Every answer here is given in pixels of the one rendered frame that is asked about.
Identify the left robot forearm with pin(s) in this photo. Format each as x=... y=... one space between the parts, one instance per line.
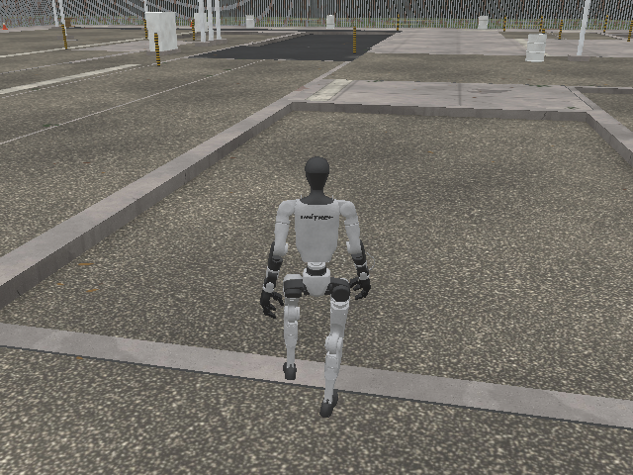
x=273 y=269

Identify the right robot forearm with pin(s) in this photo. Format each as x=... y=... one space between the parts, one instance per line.
x=360 y=263

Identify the left robot upper arm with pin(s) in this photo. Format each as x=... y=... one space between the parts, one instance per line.
x=285 y=210

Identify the humanoid robot torso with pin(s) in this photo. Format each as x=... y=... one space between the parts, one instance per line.
x=316 y=228

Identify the left robot shin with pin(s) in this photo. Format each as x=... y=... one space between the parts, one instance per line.
x=290 y=337

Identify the right robot hand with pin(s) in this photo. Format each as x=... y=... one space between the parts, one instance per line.
x=365 y=284

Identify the left robot hand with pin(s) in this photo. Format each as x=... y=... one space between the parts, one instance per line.
x=265 y=303

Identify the right robot upper arm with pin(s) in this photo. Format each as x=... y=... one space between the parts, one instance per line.
x=347 y=210

